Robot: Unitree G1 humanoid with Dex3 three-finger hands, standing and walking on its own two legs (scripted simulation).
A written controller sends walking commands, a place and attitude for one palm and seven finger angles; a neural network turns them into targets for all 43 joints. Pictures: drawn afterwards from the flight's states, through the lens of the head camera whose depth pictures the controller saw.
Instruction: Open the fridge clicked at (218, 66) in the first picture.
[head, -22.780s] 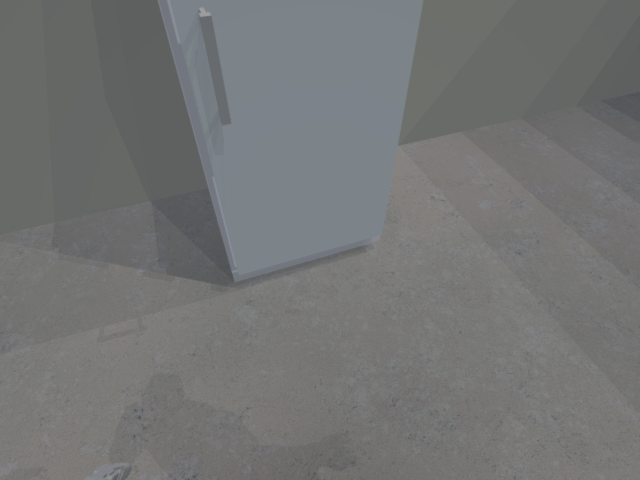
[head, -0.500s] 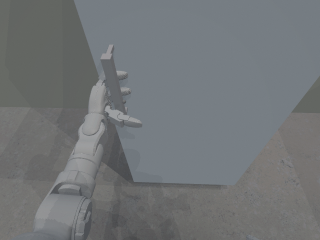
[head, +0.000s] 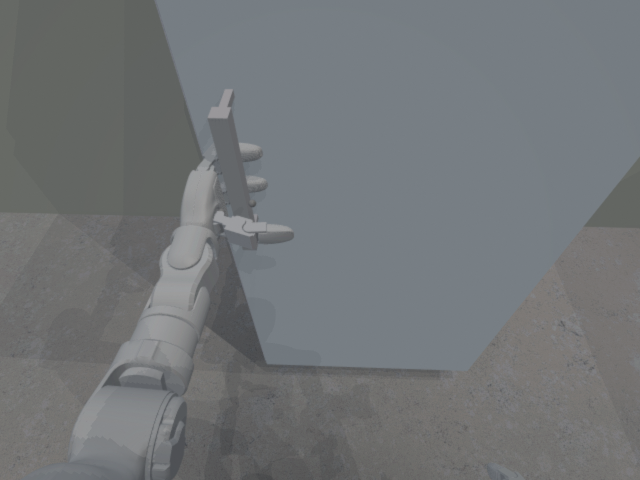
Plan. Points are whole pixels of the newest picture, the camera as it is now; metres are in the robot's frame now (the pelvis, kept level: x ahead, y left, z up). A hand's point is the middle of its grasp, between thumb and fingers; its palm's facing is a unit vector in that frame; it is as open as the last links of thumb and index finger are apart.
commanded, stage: grip the handle and tug to test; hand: left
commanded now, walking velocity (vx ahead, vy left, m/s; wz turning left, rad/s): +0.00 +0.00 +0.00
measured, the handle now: (240, 179) +0.48 +0.11 +0.11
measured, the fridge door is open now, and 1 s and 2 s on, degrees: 0 0 0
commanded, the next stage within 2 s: pull the door a little, standing still in 1.18 s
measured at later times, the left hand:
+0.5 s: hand (253, 199) +0.44 +0.09 +0.11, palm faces -0.05 -1.00 -0.02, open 5.3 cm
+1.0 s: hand (254, 199) +0.44 +0.09 +0.11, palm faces -0.04 -1.00 +0.00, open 5.2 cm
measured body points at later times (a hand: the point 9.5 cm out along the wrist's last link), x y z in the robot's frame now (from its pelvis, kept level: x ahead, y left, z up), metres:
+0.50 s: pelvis +0.00 +0.00 +0.00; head +0.04 -0.01 +0.45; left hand +0.44 +0.14 +0.12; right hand +0.07 -0.25 -0.13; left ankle +0.01 +0.12 -0.72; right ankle -0.02 -0.10 -0.72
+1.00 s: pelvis +0.01 +0.00 +0.00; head +0.04 -0.01 +0.45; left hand +0.44 +0.14 +0.12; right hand +0.08 -0.25 -0.12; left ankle +0.01 +0.12 -0.72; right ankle -0.02 -0.10 -0.72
